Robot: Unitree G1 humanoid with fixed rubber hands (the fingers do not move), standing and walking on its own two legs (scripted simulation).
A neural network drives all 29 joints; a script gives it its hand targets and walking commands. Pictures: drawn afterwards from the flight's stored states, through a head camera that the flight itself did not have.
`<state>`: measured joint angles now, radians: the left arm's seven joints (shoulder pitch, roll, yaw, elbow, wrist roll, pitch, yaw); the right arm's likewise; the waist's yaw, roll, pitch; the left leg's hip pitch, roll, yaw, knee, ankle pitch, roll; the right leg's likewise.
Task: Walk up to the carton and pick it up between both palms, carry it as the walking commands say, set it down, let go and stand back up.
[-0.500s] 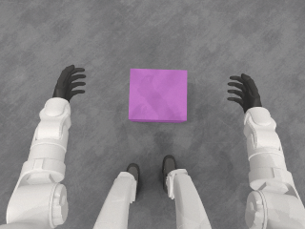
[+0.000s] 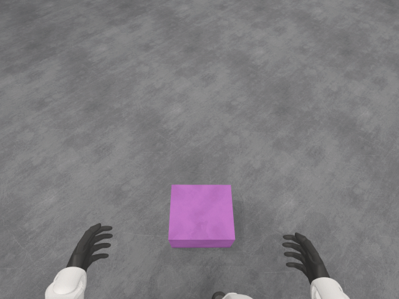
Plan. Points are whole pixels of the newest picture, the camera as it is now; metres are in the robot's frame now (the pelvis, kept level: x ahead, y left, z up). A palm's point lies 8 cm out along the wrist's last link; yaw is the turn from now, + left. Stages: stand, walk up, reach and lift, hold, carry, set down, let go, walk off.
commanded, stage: let go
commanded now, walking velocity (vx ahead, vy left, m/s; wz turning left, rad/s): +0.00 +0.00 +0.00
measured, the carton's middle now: (201, 216) +0.47 -0.01 -0.68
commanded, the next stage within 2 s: stand in 0.46 s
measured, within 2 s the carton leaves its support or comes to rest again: neither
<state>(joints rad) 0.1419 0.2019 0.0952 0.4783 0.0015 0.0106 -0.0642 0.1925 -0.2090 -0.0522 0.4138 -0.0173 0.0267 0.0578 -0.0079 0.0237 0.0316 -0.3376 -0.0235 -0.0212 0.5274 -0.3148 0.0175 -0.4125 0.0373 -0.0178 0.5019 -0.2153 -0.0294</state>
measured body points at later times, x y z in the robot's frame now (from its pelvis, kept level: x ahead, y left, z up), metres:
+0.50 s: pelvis +0.01 +0.00 +0.00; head +0.01 +0.00 +0.45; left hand +0.17 +0.25 -0.07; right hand +0.18 -0.23 -0.07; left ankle -0.03 +0.11 -0.73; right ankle +0.02 -0.10 -0.73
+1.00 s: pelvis +0.06 +0.01 +0.00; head +0.05 +0.01 +0.45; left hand +0.13 +0.27 -0.13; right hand +0.13 -0.25 -0.13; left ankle -0.03 +0.11 -0.73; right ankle +0.02 -0.10 -0.73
